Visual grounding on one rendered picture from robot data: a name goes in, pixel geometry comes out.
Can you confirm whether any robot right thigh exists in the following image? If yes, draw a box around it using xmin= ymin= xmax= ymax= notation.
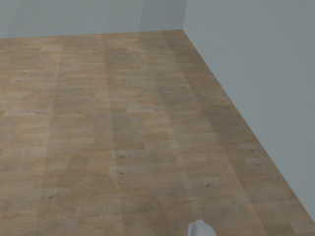
xmin=186 ymin=221 xmax=217 ymax=236

